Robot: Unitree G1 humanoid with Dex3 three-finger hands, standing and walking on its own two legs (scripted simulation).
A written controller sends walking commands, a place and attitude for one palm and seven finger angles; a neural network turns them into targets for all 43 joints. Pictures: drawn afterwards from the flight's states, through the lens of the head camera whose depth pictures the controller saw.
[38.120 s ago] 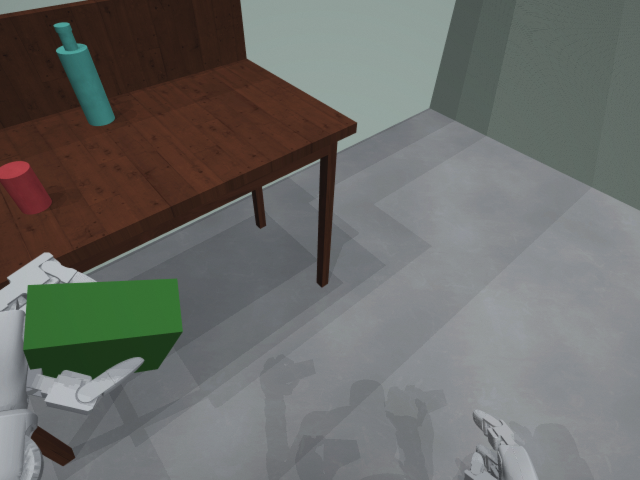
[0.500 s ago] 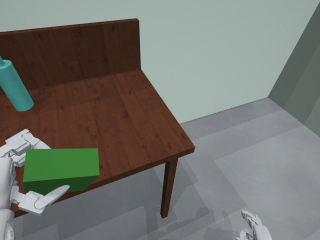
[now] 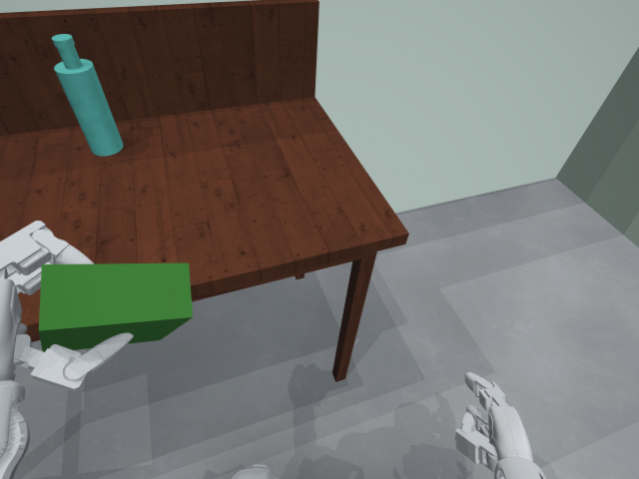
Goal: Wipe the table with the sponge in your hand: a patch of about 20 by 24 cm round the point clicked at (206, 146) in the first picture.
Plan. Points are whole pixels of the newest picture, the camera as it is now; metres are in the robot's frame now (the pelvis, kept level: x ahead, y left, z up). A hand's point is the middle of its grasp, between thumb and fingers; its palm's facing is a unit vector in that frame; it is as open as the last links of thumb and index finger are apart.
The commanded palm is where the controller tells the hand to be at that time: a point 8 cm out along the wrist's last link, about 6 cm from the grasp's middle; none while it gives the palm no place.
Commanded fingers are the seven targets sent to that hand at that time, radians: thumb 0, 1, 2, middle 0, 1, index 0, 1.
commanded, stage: stop stepping back and stand still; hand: left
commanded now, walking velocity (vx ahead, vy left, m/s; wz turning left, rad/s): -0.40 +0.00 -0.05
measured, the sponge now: (133, 308) +0.24 +0.21 +0.14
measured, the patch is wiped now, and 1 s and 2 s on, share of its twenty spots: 1.00 1.00 1.00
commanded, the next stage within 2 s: stand and wait in 0.96 s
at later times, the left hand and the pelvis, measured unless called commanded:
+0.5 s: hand (120, 415) +0.14 +0.18 +0.15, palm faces +0.18 -0.90 -0.39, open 9.5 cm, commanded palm +0.08 +0.24 +0.20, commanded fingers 0.00 0.10 1.30 -1.20 -1.60 -1.20 -1.60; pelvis -0.12 -0.02 +0.01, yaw -8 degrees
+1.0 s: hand (66, 470) +0.10 +0.19 +0.18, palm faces +0.28 -0.90 -0.34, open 9.5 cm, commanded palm +0.06 +0.25 +0.20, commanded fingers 0.00 0.10 1.30 -1.20 -1.60 -1.20 -1.60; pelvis -0.13 -0.01 +0.01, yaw -5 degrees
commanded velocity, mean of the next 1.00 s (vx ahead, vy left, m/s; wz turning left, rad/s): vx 0.13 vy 0.03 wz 0.00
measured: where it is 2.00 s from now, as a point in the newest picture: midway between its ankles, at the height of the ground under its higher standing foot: outside the picture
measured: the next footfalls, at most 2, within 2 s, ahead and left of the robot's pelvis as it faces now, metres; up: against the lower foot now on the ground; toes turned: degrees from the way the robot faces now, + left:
right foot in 0.12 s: -0.06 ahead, -0.09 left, +0.00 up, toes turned -9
left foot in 0.30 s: -0.01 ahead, +0.07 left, +0.00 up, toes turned -6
